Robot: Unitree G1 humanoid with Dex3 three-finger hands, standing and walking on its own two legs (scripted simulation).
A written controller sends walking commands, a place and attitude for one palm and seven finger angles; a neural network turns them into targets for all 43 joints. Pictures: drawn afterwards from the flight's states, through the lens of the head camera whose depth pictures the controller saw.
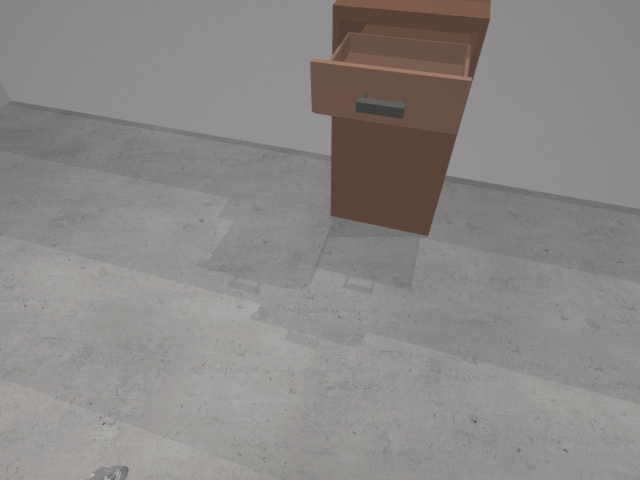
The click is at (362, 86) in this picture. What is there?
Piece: drawer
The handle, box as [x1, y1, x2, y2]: [356, 93, 405, 118]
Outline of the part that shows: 356,101 356,111 402,118 405,105 405,99 402,99 400,103 366,98 366,94 364,93 360,97 358,97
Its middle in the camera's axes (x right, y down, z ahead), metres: +0.15 -0.34 +0.97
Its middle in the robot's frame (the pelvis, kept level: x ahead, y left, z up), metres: +0.96 -0.10 -0.01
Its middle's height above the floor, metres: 0.76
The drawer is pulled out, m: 0.29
